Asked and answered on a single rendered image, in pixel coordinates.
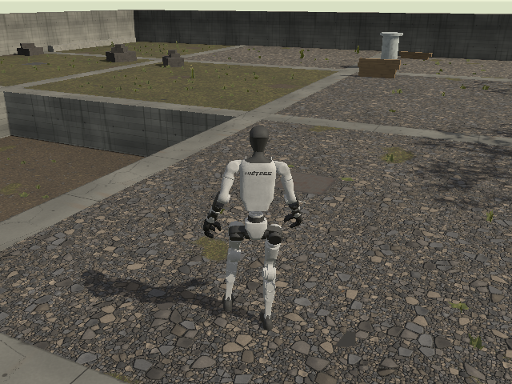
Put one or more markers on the robot right thigh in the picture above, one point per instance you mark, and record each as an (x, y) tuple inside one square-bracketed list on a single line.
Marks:
[(273, 241)]

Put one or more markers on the robot right foot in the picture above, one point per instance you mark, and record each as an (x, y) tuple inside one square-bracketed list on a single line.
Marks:
[(267, 323)]

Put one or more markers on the robot left forearm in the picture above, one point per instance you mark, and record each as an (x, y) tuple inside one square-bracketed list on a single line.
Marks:
[(214, 210)]

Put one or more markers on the right robot hand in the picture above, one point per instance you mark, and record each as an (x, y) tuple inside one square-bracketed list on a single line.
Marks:
[(298, 220)]

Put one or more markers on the robot right forearm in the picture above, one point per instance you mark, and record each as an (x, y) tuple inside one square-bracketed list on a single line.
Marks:
[(295, 208)]

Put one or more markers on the right robot upper arm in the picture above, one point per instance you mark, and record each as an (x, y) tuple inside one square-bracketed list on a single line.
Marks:
[(287, 181)]

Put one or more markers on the left robot hand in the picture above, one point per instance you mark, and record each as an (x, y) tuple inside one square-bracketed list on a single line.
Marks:
[(208, 226)]

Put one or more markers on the left robot upper arm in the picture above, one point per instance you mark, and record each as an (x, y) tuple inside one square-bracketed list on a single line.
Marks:
[(227, 181)]

